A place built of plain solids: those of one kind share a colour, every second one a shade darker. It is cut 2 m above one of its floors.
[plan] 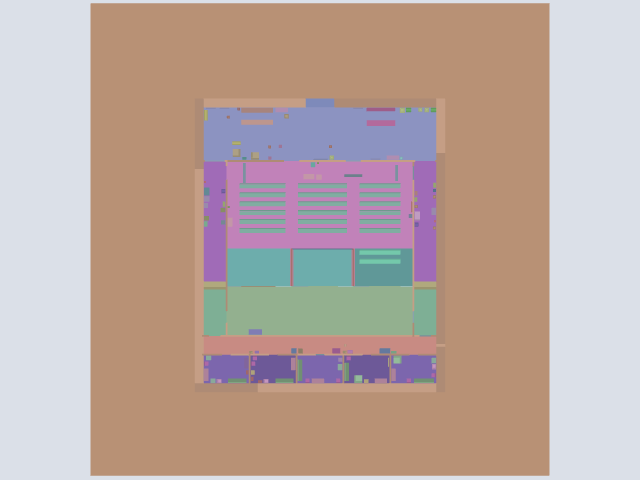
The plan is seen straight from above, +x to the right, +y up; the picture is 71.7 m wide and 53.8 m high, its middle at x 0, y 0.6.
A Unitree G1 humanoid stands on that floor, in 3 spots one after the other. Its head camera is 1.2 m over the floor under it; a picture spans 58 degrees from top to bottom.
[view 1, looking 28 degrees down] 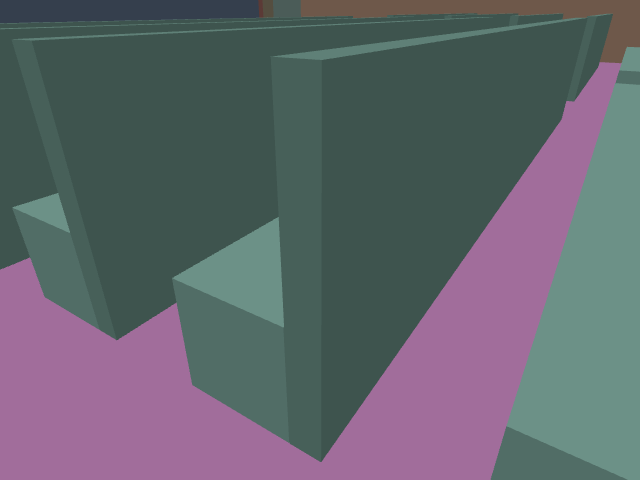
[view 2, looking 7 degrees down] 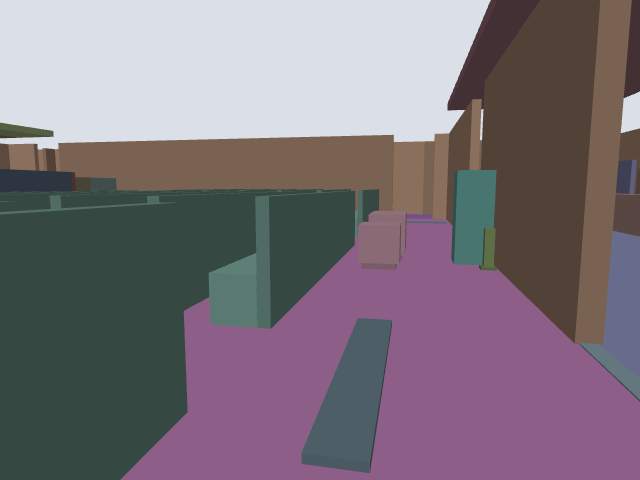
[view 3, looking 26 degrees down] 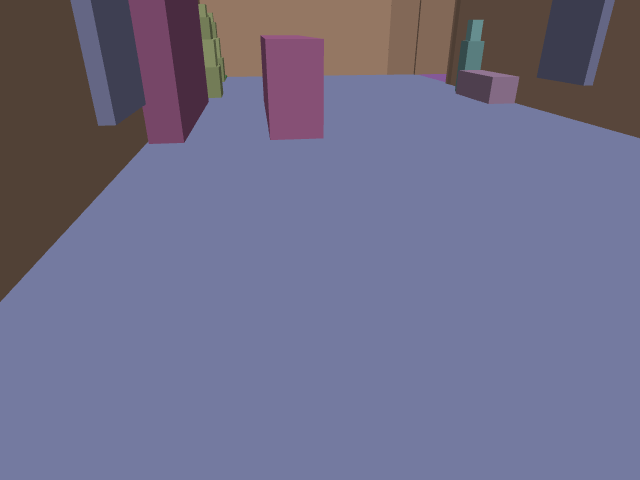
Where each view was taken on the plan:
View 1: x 3.73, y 5.41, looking -147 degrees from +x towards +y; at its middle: seats_parterre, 0.95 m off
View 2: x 6.42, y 8.11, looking -168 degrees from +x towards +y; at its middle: seats_parterre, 5.58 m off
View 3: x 0.00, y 14.15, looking -8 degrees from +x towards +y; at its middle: floor_foyer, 2.74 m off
